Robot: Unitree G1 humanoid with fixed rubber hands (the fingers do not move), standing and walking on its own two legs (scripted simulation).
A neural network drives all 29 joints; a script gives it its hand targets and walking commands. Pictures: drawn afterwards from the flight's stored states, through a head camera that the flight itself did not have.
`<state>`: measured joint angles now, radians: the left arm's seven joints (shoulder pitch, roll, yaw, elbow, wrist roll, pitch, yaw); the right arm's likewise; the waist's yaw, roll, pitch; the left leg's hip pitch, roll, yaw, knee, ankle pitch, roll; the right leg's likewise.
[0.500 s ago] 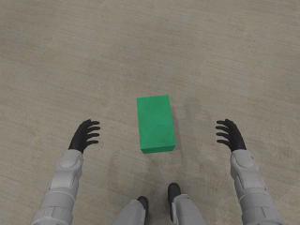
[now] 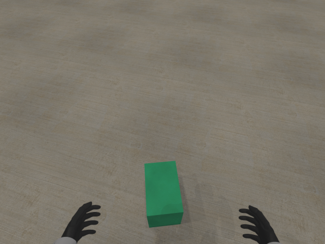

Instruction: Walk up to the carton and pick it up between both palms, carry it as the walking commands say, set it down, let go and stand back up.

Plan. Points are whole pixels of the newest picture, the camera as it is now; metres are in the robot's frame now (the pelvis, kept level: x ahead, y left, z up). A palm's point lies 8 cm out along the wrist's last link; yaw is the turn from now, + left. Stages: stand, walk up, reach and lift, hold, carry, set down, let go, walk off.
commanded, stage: let go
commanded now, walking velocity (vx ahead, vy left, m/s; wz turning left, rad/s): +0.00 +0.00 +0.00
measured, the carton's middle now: (162, 193) +0.49 +0.02 -0.66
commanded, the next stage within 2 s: stand in 0.28 s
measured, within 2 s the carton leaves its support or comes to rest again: neither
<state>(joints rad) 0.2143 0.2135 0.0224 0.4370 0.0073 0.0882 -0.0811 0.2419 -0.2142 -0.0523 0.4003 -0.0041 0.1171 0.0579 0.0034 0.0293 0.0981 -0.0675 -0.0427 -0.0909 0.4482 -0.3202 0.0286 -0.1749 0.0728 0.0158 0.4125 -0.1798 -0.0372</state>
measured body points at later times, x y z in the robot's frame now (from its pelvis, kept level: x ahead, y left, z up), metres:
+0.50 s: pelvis +0.01 +0.00 -0.01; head +0.02 +0.00 +0.44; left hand +0.16 +0.29 -0.09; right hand +0.14 -0.29 -0.10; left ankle -0.05 +0.11 -0.74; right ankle +0.03 -0.09 -0.74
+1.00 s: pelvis +0.04 +0.01 +0.00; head +0.04 +0.01 +0.45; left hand +0.17 +0.31 -0.10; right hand +0.18 -0.28 -0.10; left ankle -0.05 +0.11 -0.74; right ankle +0.03 -0.09 -0.74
